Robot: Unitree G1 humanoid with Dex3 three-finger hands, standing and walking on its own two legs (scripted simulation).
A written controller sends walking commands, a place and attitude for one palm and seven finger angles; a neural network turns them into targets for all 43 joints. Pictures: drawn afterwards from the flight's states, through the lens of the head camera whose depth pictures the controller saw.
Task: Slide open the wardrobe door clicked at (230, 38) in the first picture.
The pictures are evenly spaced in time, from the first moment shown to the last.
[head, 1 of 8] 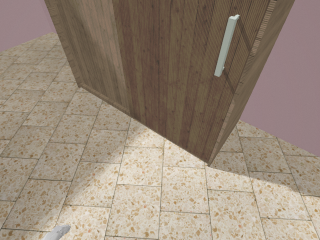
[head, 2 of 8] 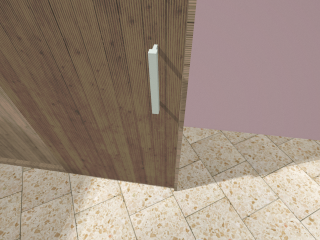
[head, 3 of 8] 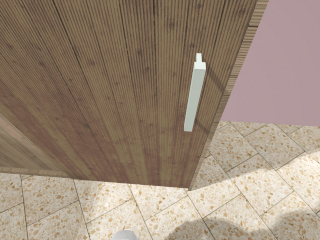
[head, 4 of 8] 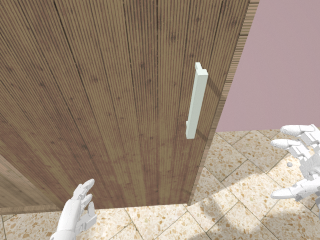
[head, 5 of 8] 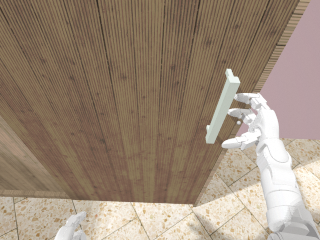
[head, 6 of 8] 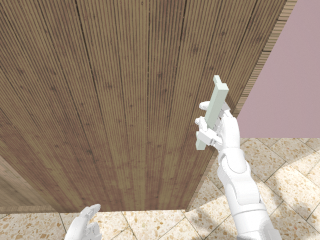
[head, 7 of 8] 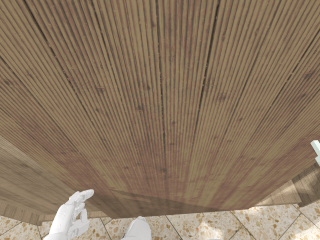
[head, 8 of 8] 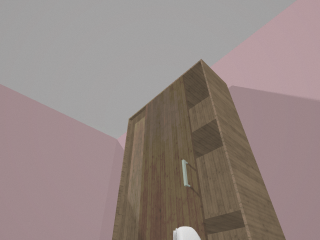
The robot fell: yes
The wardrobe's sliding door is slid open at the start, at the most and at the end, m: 0.00 0.30 0.28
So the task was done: no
